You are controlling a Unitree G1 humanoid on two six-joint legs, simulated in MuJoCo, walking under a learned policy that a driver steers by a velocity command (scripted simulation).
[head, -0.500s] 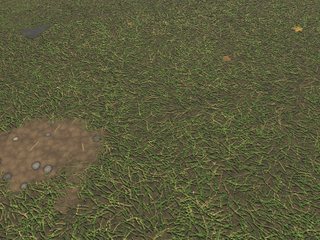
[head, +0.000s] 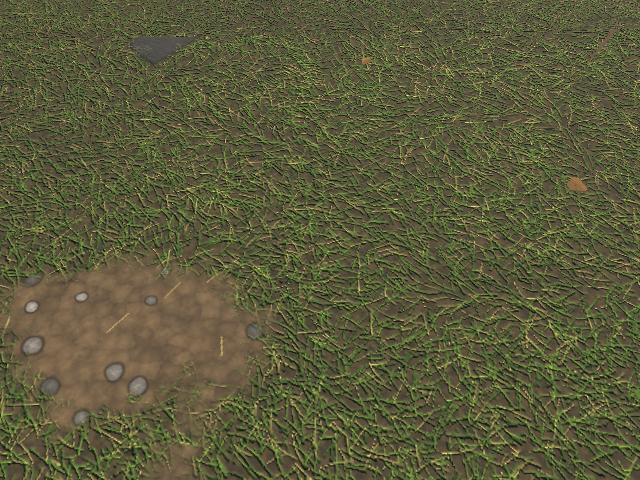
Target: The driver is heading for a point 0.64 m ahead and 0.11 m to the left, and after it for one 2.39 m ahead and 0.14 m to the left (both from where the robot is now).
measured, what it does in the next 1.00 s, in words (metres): walks ahead, turning left: right foot, then left foot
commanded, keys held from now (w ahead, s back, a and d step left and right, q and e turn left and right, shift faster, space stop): w+q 0.78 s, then e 0.22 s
